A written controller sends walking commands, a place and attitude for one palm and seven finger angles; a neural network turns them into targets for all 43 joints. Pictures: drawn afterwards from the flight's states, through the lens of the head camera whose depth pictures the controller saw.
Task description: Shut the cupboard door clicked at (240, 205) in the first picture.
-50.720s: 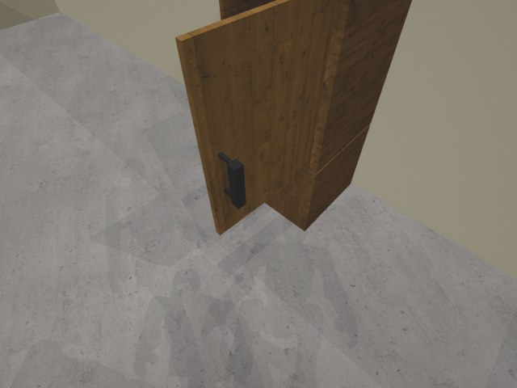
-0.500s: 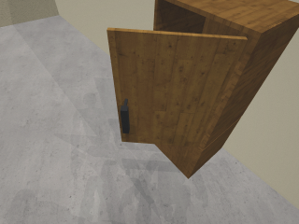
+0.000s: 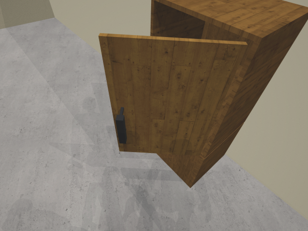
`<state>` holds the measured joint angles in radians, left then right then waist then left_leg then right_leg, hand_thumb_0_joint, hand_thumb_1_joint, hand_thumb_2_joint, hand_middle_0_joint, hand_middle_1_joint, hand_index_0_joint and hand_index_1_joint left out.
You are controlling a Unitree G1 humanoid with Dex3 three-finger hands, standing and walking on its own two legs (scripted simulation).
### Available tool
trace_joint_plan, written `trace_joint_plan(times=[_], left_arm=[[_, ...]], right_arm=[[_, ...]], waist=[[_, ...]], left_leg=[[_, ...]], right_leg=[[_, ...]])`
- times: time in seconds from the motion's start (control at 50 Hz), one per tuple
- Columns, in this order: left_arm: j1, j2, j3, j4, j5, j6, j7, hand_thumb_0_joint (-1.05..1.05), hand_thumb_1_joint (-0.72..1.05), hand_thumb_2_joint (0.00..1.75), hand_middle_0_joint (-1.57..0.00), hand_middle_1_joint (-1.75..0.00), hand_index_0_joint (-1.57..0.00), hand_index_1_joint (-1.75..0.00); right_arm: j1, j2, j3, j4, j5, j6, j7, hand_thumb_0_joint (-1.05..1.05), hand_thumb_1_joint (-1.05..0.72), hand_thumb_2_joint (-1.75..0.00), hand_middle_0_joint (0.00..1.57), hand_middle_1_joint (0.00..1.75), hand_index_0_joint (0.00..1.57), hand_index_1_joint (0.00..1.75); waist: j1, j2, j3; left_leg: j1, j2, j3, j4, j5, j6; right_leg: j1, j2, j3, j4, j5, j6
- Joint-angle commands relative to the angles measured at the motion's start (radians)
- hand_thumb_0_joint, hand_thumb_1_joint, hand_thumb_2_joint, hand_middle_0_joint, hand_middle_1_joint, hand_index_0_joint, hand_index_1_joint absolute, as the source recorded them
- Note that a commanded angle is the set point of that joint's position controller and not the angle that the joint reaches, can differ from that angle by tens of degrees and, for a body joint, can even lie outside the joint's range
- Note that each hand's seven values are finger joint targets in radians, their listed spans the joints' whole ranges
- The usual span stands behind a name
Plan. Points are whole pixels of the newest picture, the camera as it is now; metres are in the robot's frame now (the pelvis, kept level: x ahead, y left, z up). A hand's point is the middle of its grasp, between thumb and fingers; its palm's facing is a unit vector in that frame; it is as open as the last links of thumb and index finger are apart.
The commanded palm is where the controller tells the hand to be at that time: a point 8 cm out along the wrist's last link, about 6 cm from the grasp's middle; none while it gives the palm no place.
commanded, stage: shuffle to correct the standing spot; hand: left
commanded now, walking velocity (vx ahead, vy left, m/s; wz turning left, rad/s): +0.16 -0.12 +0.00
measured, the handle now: (122, 125) +0.51 +0.15 -0.10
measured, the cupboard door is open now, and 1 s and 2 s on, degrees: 47 47 47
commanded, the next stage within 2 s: come to a stop and stand still in 0.12 s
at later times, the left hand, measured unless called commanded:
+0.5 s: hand out of the picture +0.03 +0.13 -0.19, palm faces +0.09 -0.99 -0.13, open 7.3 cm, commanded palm none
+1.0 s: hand out of the picture +0.07 +0.18 -0.17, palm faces +0.01 -0.97 -0.23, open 7.3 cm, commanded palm none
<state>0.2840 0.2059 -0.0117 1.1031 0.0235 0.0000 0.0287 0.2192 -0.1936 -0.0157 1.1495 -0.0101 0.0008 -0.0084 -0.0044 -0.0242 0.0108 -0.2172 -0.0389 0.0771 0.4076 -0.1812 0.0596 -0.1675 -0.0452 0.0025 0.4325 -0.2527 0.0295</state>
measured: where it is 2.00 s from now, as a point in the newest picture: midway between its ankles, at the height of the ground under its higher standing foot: outside the picture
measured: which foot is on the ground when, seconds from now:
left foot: down 0.00-1.00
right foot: down 0.00-1.00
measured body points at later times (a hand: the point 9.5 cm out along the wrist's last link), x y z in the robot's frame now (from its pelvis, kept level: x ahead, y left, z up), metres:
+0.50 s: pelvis +0.07 -0.01 -0.01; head +0.10 +0.00 +0.44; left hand +0.03 +0.18 -0.17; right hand +0.09 -0.24 -0.16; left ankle +0.03 +0.07 -0.74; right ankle -0.01 -0.14 -0.73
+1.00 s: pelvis +0.00 -0.01 -0.01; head -0.01 -0.01 +0.44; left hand +0.07 +0.23 -0.15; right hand +0.06 -0.25 -0.15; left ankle +0.03 +0.07 -0.74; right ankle -0.01 -0.14 -0.74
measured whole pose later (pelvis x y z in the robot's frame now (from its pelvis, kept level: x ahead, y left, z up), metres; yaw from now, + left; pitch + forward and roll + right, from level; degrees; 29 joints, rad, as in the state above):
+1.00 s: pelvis +0.00 -0.01 -0.01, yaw +1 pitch -2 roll -1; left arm 0.23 0.20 -0.01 0.94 0.02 0.00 0.04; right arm 0.24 -0.20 -0.02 0.96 -0.02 0.01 -0.01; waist -0.01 0.01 0.00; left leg -0.28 -0.01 0.07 0.55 -0.24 0.05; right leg -0.20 -0.03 -0.04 0.53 -0.31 0.01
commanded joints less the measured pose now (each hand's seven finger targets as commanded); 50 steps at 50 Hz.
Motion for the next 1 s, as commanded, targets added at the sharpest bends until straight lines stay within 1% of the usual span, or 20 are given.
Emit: trace_joint_plan(times=[0.0,0.14,0.18,0.22,0.26,0.28,0.32,0.36,0.38,0.42,0.5,0.62,0.64,0.66,0.68,0.7,0.72,0.78,0.84,0.98], left_arm=[[0.114,0.067,0.023,-0.024,0.003,-0.006,-0.008,0.00,0.90,0.90,-0.20,-0.30,-0.20,-0.30],[0.187,0.043,0.039,-0.014,-0.002,-0.017,-0.009,0.00,0.90,0.90,-0.20,-0.30,-0.20,-0.30],[0.222,0.054,0.049,-0.002,-0.002,-0.017,-0.005,0.00,0.90,0.90,-0.20,-0.30,-0.20,-0.30],[0.259,0.061,0.059,0.010,-0.004,-0.022,0.004,0.00,0.90,0.90,-0.20,-0.30,-0.20,-0.30],[0.246,0.038,0.054,0.007,-0.002,-0.025,0.014,0.00,0.90,0.90,-0.20,-0.30,-0.20,-0.30],[0.222,0.030,0.050,0.004,-0.004,-0.025,0.018,0.00,0.90,0.90,-0.20,-0.30,-0.20,-0.30],[0.199,0.000,0.040,-0.009,-0.009,-0.021,0.026,0.00,0.90,0.90,-0.20,-0.30,-0.20,-0.30],[0.184,-0.008,0.038,-0.010,-0.016,-0.010,0.038,0.00,0.90,0.90,-0.20,-0.30,-0.20,-0.30],[0.179,-0.011,0.037,-0.013,-0.015,-0.002,0.039,0.00,0.90,0.90,-0.20,-0.30,-0.20,-0.30],[0.177,-0.023,0.039,-0.019,-0.013,0.004,0.036,0.00,0.90,0.90,-0.20,-0.30,-0.20,-0.30],[0.164,0.002,0.057,-0.056,-0.006,0.007,0.033,0.00,0.90,0.90,-0.20,-0.30,-0.20,-0.30],[0.117,0.021,0.064,-0.101,-0.001,0.011,0.025,0.00,0.90,0.90,-0.20,-0.30,-0.20,-0.30],[0.135,0.074,0.056,-0.100,0.003,-0.008,0.057,0.00,0.90,0.90,-0.20,-0.30,-0.20,-0.30],[0.131,0.117,0.072,-0.127,0.010,-0.033,0.053,0.00,0.90,0.90,-0.20,-0.30,-0.20,-0.30],[0.113,0.114,0.066,-0.143,0.003,-0.041,0.047,0.00,0.90,0.90,-0.20,-0.30,-0.20,-0.30],[0.082,0.105,0.053,-0.161,0.001,-0.041,0.044,0.00,0.90,0.90,-0.20,-0.30,-0.20,-0.30],[0.072,0.115,0.050,-0.177,-0.003,-0.039,0.041,0.00,0.90,0.90,-0.20,-0.30,-0.20,-0.30],[0.035,0.104,0.050,-0.205,-0.010,-0.024,0.033,0.00,0.90,0.90,-0.20,-0.30,-0.20,-0.30],[0.012,0.105,0.041,-0.204,-0.006,-0.009,0.021,0.00,0.90,0.90,-0.20,-0.30,-0.20,-0.30],[0.004,0.133,0.038,-0.217,-0.001,-0.005,0.008,0.00,0.90,0.90,-0.20,-0.30,-0.20,-0.30]], right_arm=[[0.045,-0.131,-0.029,-0.033,-0.005,-0.017,-0.007,0.00,-0.90,-0.90,0.20,0.30,0.20,0.30],[0.088,-0.080,-0.034,-0.034,-0.001,-0.035,-0.021,0.00,-0.90,-0.90,0.20,0.30,0.20,0.30],[0.080,-0.048,-0.030,-0.041,-0.001,-0.038,-0.025,0.00,-0.90,-0.90,0.20,0.30,0.20,0.30],[0.050,-0.015,-0.023,-0.058,-0.004,-0.040,-0.026,0.00,-0.90,-0.90,0.20,0.30,0.20,0.30],[0.032,0.013,-0.015,-0.062,0.000,-0.036,-0.029,0.00,-0.90,-0.90,0.20,0.30,0.20,0.30],[0.054,0.021,-0.012,-0.051,0.005,-0.035,-0.033,0.00,-0.90,-0.90,0.20,0.30,0.20,0.30],[0.166,-0.015,-0.017,-0.001,0.005,-0.040,-0.044,0.00,-0.90,-0.90,0.20,0.30,0.20,0.30],[0.193,-0.051,-0.023,0.020,0.012,-0.032,-0.059,0.00,-0.90,-0.90,0.20,0.30,0.20,0.30],[0.176,-0.055,-0.023,0.013,0.012,-0.027,-0.060,0.00,-0.90,-0.90,0.20,0.30,0.20,0.30],[0.153,-0.061,-0.030,-0.005,0.010,-0.023,-0.061,0.00,-0.90,-0.90,0.20,0.30,0.20,0.30],[0.136,-0.061,-0.048,-0.045,0.007,-0.015,-0.066,0.00,-0.90,-0.90,0.20,0.30,0.20,0.30],[0.098,-0.055,-0.050,-0.077,0.000,-0.006,-0.055,0.00,-0.90,-0.90,0.20,0.30,0.20,0.30],[0.028,-0.123,-0.054,-0.166,0.015,-0.015,-0.040,0.00,-0.90,-0.90,0.20,0.30,0.20,0.30],[0.037,-0.083,-0.044,-0.218,0.008,-0.022,-0.030,0.00,-0.90,-0.90,0.20,0.30,0.20,0.30],[0.061,-0.031,-0.033,-0.220,0.006,-0.029,-0.021,0.00,-0.90,-0.90,0.20,0.30,0.20,0.30],[0.063,-0.030,-0.033,-0.225,0.001,-0.029,-0.019,0.00,-0.90,-0.90,0.20,0.30,0.20,0.30],[0.082,-0.043,-0.036,-0.220,0.001,-0.029,-0.018,0.00,-0.90,-0.90,0.20,0.30,0.20,0.30],[0.086,-0.120,-0.042,-0.220,-0.003,-0.023,-0.029,0.00,-0.90,-0.90,0.20,0.30,0.20,0.30],[0.006,-0.112,-0.028,-0.250,-0.005,-0.017,-0.019,0.00,-0.90,-0.90,0.20,0.30,0.20,0.30],[0.036,-0.141,-0.029,-0.246,-0.016,-0.008,0.000,0.00,-0.90,-0.90,0.20,0.30,0.20,0.30]], waist=[[0.005,0.065,0.094],[0.007,-0.003,0.066],[0.018,-0.101,0.069],[0.026,-0.150,0.078],[0.021,-0.081,0.102],[0.000,-0.052,0.091],[-0.026,0.059,0.009],[-0.021,0.186,-0.010],[-0.014,0.182,0.010],[-0.006,0.132,0.043],[-0.008,0.059,-0.007],[0.000,0.030,-0.058],[0.008,-0.034,-0.047],[0.004,-0.016,-0.101],[-0.012,-0.098,-0.139],[-0.017,-0.108,-0.172],[-0.024,-0.085,-0.189],[-0.005,0.046,-0.093],[0.013,0.063,0.087],[-0.004,0.024,0.092]], left_leg=[[-0.041,0.200,-0.231,-0.173,-0.369,0.003],[-0.037,0.164,-0.129,0.031,-0.099,0.004],[-0.121,0.116,-0.036,0.170,-0.039,-0.015],[-0.220,0.075,0.027,0.296,-0.148,-0.042],[-0.202,0.091,0.011,0.273,-0.195,-0.053],[-0.126,0.103,0.000,0.188,-0.103,-0.055],[0.148,0.164,-0.057,0.104,0.540,-0.028],[0.237,0.242,-0.114,0.110,0.967,0.020],[0.231,0.256,-0.132,0.086,0.983,0.032],[0.215,0.253,-0.133,0.068,0.917,0.035],[0.194,0.210,-0.098,0.095,0.790,0.007],[0.099,0.189,-0.088,0.087,0.470,-0.004],[0.107,0.196,-0.054,0.268,0.554,-0.035],[-0.003,0.123,-0.015,0.338,0.431,-0.054],[-0.113,0.083,-0.016,0.256,0.030,-0.049],[-0.107,0.047,-0.005,0.161,-0.051,-0.041],[-0.034,0.051,-0.010,0.115,0.073,-0.026],[0.053,0.169,-0.109,0.135,0.426,0.012],[-0.091,0.150,-0.162,0.030,0.087,0.010],[-0.134,0.119,-0.177,-0.069,-0.310,-0.005]], right_leg=[[-0.100,-0.021,0.015,-0.009,-0.124,-0.051],[-0.054,-0.047,0.073,-0.021,-0.017,-0.087],[0.027,-0.090,0.131,-0.056,0.079,-0.118],[0.095,-0.173,0.224,-0.080,0.247,-0.181],[0.086,-0.188,0.198,-0.045,0.527,-0.197],[0.064,-0.164,0.151,0.000,0.640,-0.173],[-0.024,-0.050,0.030,0.110,0.615,-0.070],[-0.052,-0.017,-0.019,0.100,0.270,-0.031],[-0.064,-0.010,-0.032,0.088,0.122,-0.025],[-0.074,-0.011,-0.031,0.053,0.082,-0.025],[-0.029,-0.043,-0.018,0.063,0.415,-0.034],[0.024,-0.061,0.019,0.055,0.432,-0.052],[-0.078,-0.078,0.047,-0.005,0.650,-0.022],[0.079,-0.136,0.056,0.011,1.020,-0.046],[0.186,-0.175,0.065,0.115,1.123,-0.101],[0.225,-0.166,0.049,0.182,1.162,-0.114],[0.187,-0.143,0.037,0.222,1.081,-0.099],[-0.008,-0.054,0.000,0.145,0.415,-0.073],[-0.075,-0.035,0.037,0.016,0.053,-0.082],[-0.147,-0.033,0.062,-0.055,-0.260,-0.083]])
